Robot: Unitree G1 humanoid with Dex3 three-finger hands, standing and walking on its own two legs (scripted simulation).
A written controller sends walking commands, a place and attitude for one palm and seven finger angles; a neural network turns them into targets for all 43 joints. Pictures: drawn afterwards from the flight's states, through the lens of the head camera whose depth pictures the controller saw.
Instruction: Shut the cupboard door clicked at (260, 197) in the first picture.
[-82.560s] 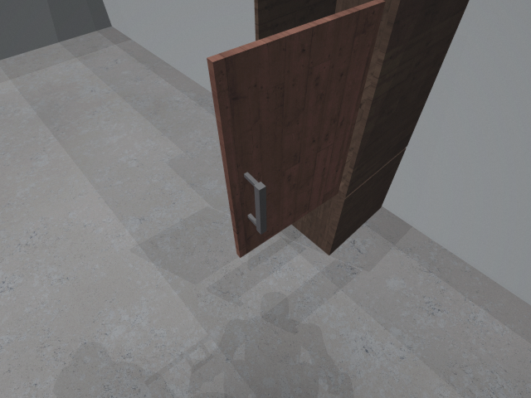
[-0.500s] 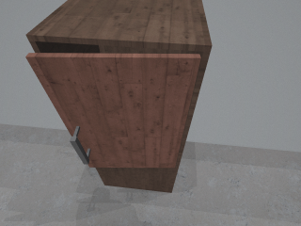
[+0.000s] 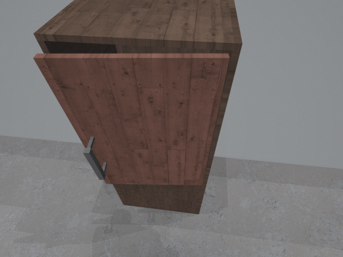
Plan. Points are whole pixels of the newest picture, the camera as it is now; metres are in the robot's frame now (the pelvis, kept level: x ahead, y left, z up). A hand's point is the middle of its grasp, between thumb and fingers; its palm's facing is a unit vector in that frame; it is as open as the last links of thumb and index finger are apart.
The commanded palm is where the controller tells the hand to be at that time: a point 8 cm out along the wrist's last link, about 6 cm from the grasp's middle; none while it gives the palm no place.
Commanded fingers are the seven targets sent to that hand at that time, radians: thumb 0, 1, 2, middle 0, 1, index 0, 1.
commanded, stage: shuffle to correct the standing spot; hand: left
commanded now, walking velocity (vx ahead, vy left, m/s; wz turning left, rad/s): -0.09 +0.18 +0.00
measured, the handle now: (97, 159) +0.40 +0.28 -0.10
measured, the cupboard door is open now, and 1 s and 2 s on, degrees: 6 6 6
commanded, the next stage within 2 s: come to a stop and stand still in 0.06 s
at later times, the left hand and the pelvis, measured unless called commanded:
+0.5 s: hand out of the picture -0.04 +0.27 -0.18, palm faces +0.08 -0.98 -0.18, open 7.4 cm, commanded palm none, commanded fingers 0.00 0.90 0.90 -0.20 -0.30 -0.20 -0.30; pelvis -0.04 +0.08 +0.00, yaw +2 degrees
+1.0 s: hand out of the picture +0.03 +0.22 -0.18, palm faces +0.06 -0.97 -0.23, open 7.3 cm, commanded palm none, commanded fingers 0.00 0.90 0.90 -0.20 -0.30 -0.20 -0.30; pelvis -0.02 +0.04 -0.01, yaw +2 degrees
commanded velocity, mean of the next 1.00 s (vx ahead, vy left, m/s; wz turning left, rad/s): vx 0.03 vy -0.05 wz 0.00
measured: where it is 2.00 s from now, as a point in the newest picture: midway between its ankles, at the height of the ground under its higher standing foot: outside the picture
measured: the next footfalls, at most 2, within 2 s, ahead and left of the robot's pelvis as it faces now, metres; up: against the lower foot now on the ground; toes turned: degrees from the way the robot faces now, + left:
left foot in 0.34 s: +0.02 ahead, +0.15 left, +0.00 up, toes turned +4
right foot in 0.74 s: -0.02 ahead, -0.06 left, +0.00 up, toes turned -1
